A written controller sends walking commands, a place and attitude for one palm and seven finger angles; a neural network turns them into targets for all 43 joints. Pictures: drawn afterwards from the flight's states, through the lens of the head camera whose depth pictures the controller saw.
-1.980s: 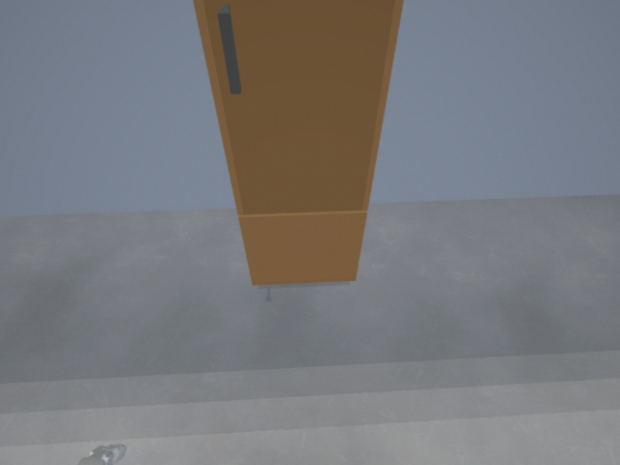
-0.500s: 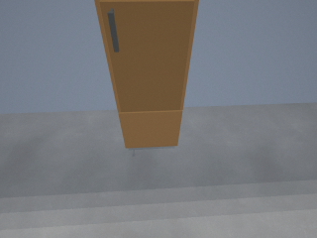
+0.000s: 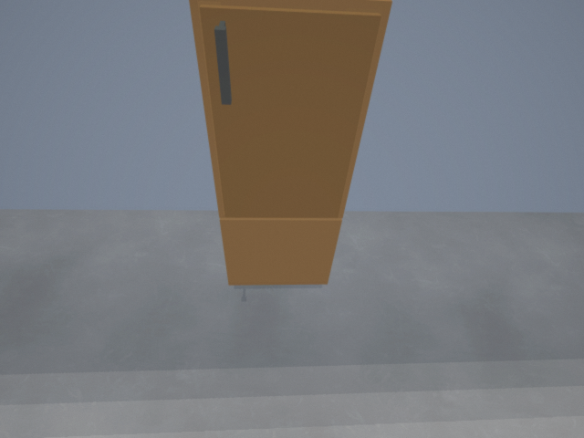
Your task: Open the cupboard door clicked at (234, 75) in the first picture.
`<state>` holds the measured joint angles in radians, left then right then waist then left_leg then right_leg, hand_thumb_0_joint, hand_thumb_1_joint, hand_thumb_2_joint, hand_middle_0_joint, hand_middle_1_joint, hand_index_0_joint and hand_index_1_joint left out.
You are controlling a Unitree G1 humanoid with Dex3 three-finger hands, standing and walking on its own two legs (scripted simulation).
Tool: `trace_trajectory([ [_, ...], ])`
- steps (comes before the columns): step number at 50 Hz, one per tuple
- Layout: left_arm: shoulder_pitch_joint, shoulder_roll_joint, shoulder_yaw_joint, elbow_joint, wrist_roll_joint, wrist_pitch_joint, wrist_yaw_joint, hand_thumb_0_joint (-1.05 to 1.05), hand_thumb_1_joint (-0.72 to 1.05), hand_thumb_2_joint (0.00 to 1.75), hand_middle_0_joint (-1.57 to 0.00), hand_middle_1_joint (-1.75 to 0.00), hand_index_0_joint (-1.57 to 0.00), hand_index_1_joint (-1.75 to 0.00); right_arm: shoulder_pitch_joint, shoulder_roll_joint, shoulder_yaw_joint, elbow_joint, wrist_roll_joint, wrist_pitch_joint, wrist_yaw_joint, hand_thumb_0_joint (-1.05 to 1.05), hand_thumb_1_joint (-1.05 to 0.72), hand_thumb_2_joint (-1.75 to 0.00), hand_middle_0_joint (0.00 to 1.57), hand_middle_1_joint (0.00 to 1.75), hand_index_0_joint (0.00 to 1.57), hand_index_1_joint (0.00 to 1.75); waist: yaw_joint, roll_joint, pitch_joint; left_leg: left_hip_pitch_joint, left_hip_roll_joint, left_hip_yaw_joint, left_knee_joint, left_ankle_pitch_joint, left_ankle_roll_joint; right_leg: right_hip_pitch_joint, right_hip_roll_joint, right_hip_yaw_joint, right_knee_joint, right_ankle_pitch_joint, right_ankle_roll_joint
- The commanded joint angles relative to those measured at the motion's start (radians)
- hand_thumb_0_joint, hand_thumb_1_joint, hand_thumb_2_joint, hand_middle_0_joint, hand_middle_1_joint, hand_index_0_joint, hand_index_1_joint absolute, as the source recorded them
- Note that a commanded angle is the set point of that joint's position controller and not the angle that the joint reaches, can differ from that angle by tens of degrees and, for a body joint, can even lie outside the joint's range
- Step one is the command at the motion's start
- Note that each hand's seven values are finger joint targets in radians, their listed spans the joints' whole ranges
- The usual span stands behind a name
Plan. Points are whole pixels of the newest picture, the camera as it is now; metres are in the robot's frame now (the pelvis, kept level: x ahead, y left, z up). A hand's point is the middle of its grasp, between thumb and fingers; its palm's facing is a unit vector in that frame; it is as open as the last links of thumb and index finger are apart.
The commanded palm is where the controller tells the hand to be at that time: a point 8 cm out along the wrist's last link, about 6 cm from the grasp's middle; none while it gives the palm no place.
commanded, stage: take the last steps up to it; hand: left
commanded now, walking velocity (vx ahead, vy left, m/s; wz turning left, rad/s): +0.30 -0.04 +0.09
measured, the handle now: (224, 63) +0.77 +0.20 +0.16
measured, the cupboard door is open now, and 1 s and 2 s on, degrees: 0 0 0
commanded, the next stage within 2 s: come to a stop and stand still in 0.48 s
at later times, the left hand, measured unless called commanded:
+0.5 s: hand (214, 383) +0.25 +0.15 -0.17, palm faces +0.07 -0.98 -0.21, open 7.3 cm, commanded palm none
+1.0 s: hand (206, 404) +0.21 +0.15 -0.16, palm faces +0.12 -0.96 -0.24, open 7.3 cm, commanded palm none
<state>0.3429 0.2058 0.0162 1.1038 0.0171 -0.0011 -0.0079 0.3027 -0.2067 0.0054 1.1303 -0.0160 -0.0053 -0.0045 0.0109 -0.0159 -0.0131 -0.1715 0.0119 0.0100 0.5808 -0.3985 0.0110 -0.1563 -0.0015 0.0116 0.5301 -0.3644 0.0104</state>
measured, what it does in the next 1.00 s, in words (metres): walks ahead: right foot, then left foot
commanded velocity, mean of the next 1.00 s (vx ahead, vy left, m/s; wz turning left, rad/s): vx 0.03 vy -0.04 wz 0.04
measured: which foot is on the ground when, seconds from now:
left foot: down 0.00-0.36, up 0.38-0.66, down 0.68-1.00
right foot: down 0.00-0.02, up 0.04-0.34, down 0.36-0.76, up 0.78-1.00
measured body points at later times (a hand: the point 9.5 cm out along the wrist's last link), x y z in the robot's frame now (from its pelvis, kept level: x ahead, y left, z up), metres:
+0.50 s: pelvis +0.16 -0.04 -0.01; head +0.19 -0.04 +0.44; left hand +0.24 +0.20 -0.15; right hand +0.09 -0.26 -0.16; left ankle +0.07 +0.07 -0.65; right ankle +0.23 -0.13 -0.73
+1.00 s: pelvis +0.23 -0.04 +0.01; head +0.27 -0.04 +0.46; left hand +0.21 +0.20 -0.14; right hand +0.35 -0.25 -0.14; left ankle +0.26 +0.08 -0.73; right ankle +0.21 -0.17 -0.69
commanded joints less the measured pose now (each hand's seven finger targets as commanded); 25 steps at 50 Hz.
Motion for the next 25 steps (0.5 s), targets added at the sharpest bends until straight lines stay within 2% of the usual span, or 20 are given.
trace_trajectory([
  [1, -0.142, 0.080, 0.019, -0.115, 0.003, -0.038, 0.013, 0.00, 0.90, 0.90, -0.20, -0.30, -0.20, -0.30, 0.323, -0.192, -0.057, 0.040, -0.011, -0.056, -0.029, 0.00, -0.90, -0.90, 0.20, 0.30, 0.20, 0.30, -0.133, 0.338, 0.159, 0.283, 0.333, -0.458, -0.335, 0.452, 0.191, -0.534, 0.026, -0.085, 0.446, -0.193, -0.024],
  [2, -0.182, 0.095, 0.028, -0.127, 0.007, -0.044, 0.016, 0.00, 0.90, 0.90, -0.20, -0.30, -0.20, -0.30, 0.343, -0.147, -0.043, 0.046, -0.010, -0.056, -0.040, 0.00, -0.90, -0.90, 0.20, 0.30, 0.20, 0.30, -0.127, 0.198, 0.190, 0.294, 0.367, -0.465, -0.298, 0.656, 0.234, -0.592, -0.028, -0.029, 0.540, -0.185, -0.032],
  [3, -0.186, 0.074, 0.031, -0.122, 0.005, -0.048, 0.010, 0.00, 0.90, 0.90, -0.20, -0.30, -0.20, -0.30, 0.314, -0.128, -0.038, 0.036, -0.009, -0.061, -0.044, 0.00, -0.90, -0.90, 0.20, 0.30, 0.20, 0.30, -0.105, 0.140, 0.192, 0.283, 0.358, -0.408, -0.282, 0.731, 0.241, -0.598, -0.066, -0.017, 0.572, -0.162, -0.032],
  [4, -0.176, 0.056, 0.032, -0.117, 0.003, -0.045, 0.002, 0.00, 0.90, 0.90, -0.20, -0.30, -0.20, -0.30, 0.279, -0.115, -0.037, 0.021, -0.009, -0.067, -0.045, 0.00, -0.90, -0.90, 0.20, 0.30, 0.20, 0.30, -0.085, 0.122, 0.180, 0.254, 0.331, -0.347, -0.295, 0.698, 0.227, -0.568, -0.086, -0.021, 0.568, -0.129, -0.027],
  [5, -0.172, 0.039, 0.031, -0.113, 0.002, -0.040, -0.003, 0.00, 0.90, 0.90, -0.20, -0.30, -0.20, -0.30, 0.261, -0.103, -0.037, 0.015, -0.008, -0.072, -0.047, 0.00, -0.90, -0.90, 0.20, 0.30, 0.20, 0.30, -0.070, 0.131, 0.174, 0.231, 0.300, -0.307, -0.315, 0.649, 0.214, -0.551, -0.090, -0.033, 0.551, -0.087, -0.020],
  [7, -0.174, 0.015, 0.031, -0.118, 0.002, -0.031, -0.014, 0.00, 0.90, 0.90, -0.20, -0.30, -0.20, -0.30, 0.252, -0.090, -0.041, 0.017, -0.005, -0.079, -0.050, 0.00, -0.90, -0.90, 0.20, 0.30, 0.20, 0.30, -0.056, 0.136, 0.160, 0.218, 0.256, -0.233, -0.341, 0.604, 0.193, -0.532, -0.093, -0.058, 0.485, -0.006, -0.011],
  [10, -0.228, -0.010, 0.027, -0.142, 0.000, -0.030, -0.018, 0.00, 0.90, 0.90, -0.20, -0.30, -0.20, -0.30, 0.263, -0.062, -0.043, 0.028, -0.006, -0.079, -0.051, 0.00, -0.90, -0.90, 0.20, 0.30, 0.20, 0.30, -0.058, 0.153, 0.171, 0.177, 0.206, -0.139, -0.349, 0.621, 0.160, -0.458, -0.078, -0.113, 0.294, 0.081, -0.015],
  [11, -0.241, -0.015, 0.028, -0.146, -0.002, -0.033, -0.019, 0.00, 0.90, 0.90, -0.20, -0.30, -0.20, -0.30, 0.272, -0.060, -0.045, 0.033, -0.009, -0.077, -0.051, 0.00, -0.90, -0.90, 0.20, 0.30, 0.20, 0.30, -0.063, 0.152, 0.151, 0.183, 0.196, -0.127, -0.337, 0.655, 0.152, -0.411, -0.060, -0.133, 0.232, 0.095, -0.021],
  [13, -0.221, -0.009, 0.033, -0.139, -0.003, -0.033, -0.015, 0.00, 0.90, 0.90, -0.20, -0.30, -0.20, -0.30, 0.253, -0.073, -0.050, 0.040, -0.007, -0.071, -0.051, 0.00, -0.90, -0.90, 0.20, 0.30, 0.20, 0.30, -0.039, 0.154, 0.139, 0.115, 0.217, -0.114, -0.313, 0.716, 0.146, -0.270, -0.040, -0.133, 0.156, 0.131, -0.043],
  [14, -0.165, 0.002, 0.039, -0.125, -0.003, -0.034, -0.012, 0.00, 0.90, 0.90, -0.20, -0.30, -0.20, -0.30, 0.233, -0.084, -0.055, 0.039, -0.005, -0.069, -0.050, 0.00, -0.90, -0.90, 0.20, 0.30, 0.20, 0.30, -0.008, 0.141, 0.116, 0.101, 0.223, -0.100, -0.259, 0.770, 0.140, -0.186, -0.025, -0.135, 0.130, 0.149, -0.055],
  [15, -0.077, 0.018, 0.047, -0.098, 0.000, -0.036, -0.008, 0.00, 0.90, 0.90, -0.20, -0.30, -0.20, -0.30, 0.218, -0.091, -0.059, 0.037, -0.002, -0.066, -0.048, 0.00, -0.90, -0.90, 0.20, 0.30, 0.20, 0.30, 0.032, 0.125, 0.079, 0.092, 0.207, -0.072, -0.168, 0.795, 0.122, -0.081, -0.009, -0.147, 0.087, 0.187, -0.062],
  [16, 0.031, 0.050, 0.055, -0.067, 0.004, -0.043, -0.003, 0.00, 0.90, 0.90, -0.20, -0.30, -0.20, -0.30, 0.217, -0.086, -0.062, 0.033, 0.002, -0.063, -0.044, 0.00, -0.90, -0.90, 0.20, 0.30, 0.20, 0.30, 0.076, 0.063, 0.018, 0.050, 0.171, -0.050, -0.029, 0.770, 0.094, 0.075, 0.003, -0.151, 0.020, 0.239, -0.066],
  [17, 0.140, 0.117, 0.074, -0.037, 0.012, -0.059, 0.008, 0.00, 0.90, 0.90, -0.20, -0.30, -0.20, -0.30, 0.243, -0.050, -0.057, 0.027, 0.010, -0.063, -0.034, 0.00, -0.90, -0.90, 0.20, 0.30, 0.20, 0.30, 0.117, -0.037, -0.041, -0.130, 0.124, -0.018, 0.207, 0.552, 0.058, 0.295, -0.130, -0.007, -0.019, 0.225, -0.110],
  [18, 0.228, 0.212, 0.096, -0.023, 0.013, -0.065, 0.022, 0.00, 0.90, 0.90, -0.20, -0.30, -0.20, -0.30, 0.300, 0.012, -0.049, 0.005, 0.019, -0.067, -0.029, 0.00, -0.90, -0.90, 0.20, 0.30, 0.20, 0.30, 0.116, -0.255, -0.166, -0.322, -0.025, 0.044, 0.560, -0.067, 0.023, 0.427, -0.430, 0.418, -0.144, 0.257, -0.231],
  [19, 0.208, 0.222, 0.093, -0.024, -0.006, -0.056, 0.025, 0.00, 0.90, 0.90, -0.20, -0.30, -0.20, -0.30, 0.238, -0.001, -0.056, -0.010, 0.016, -0.056, -0.029, 0.00, -0.90, -0.90, 0.20, 0.30, 0.20, 0.30, 0.110, -0.147, -0.127, -0.355, 0.005, -0.018, 0.724, -0.201, 0.043, 0.299, -0.479, 0.477, -0.248, 0.123, -0.281],
  [20, 0.105, 0.188, 0.082, -0.051, -0.005, -0.053, 0.025, 0.00, 0.90, 0.90, -0.20, -0.30, -0.20, -0.30, 0.167, 0.019, -0.063, -0.031, 0.009, -0.050, -0.019, 0.00, -0.90, -0.90, 0.20, 0.30, 0.20, 0.30, 0.085, -0.147, -0.028, -0.390, 0.044, -0.033, 0.784, -0.127, 0.045, 0.126, -0.437, 0.452, -0.301, -0.031, -0.259],
  [21, 0.005, 0.128, 0.071, -0.073, -0.005, -0.050, 0.033, 0.00, 0.90, 0.90, -0.20, -0.30, -0.20, -0.30, 0.144, 0.019, -0.065, -0.038, -0.001, -0.040, -0.014, 0.00, -0.90, -0.90, 0.20, 0.30, 0.20, 0.30, 0.039, -0.095, 0.054, -0.387, 0.092, -0.044, 0.768, -0.053, 0.048, -0.006, -0.409, 0.352, -0.326, -0.132, -0.235],
  [22, -0.062, 0.086, 0.056, -0.091, 0.002, -0.053, 0.036, 0.00, 0.90, 0.90, -0.20, -0.30, -0.20, -0.30, 0.149, 0.035, -0.061, -0.035, -0.010, -0.029, -0.008, 0.00, -0.90, -0.90, 0.20, 0.30, 0.20, 0.30, -0.003, -0.064, 0.079, -0.352, 0.117, -0.038, 0.717, -0.004, 0.036, -0.112, -0.367, 0.239, -0.331, -0.075, -0.207],
  [23, -0.086, 0.056, 0.046, -0.099, 0.006, -0.057, 0.039, 0.00, 0.90, 0.90, -0.20, -0.30, -0.20, -0.30, 0.166, 0.044, -0.058, -0.029, -0.014, -0.017, -0.007, 0.00, -0.90, -0.90, 0.20, 0.30, 0.20, 0.30, -0.028, -0.051, 0.076, -0.296, 0.125, -0.025, 0.657, 0.013, 0.024, -0.183, -0.340, 0.156, -0.340, 0.002, -0.191],
  [25, -0.103, 0.049, 0.040, -0.103, 0.010, -0.056, 0.038, 0.00, 0.90, 0.90, -0.20, -0.30, -0.20, -0.30, 0.188, 0.057, -0.053, -0.032, -0.013, -0.001, -0.006, 0.00, -0.90, -0.90, 0.20, 0.30, 0.20, 0.30, -0.063, -0.080, 0.071, -0.224, 0.122, 0.013, 0.504, 0.006, 0.003, -0.252, -0.300, 0.050, -0.343, 0.089, -0.179],
])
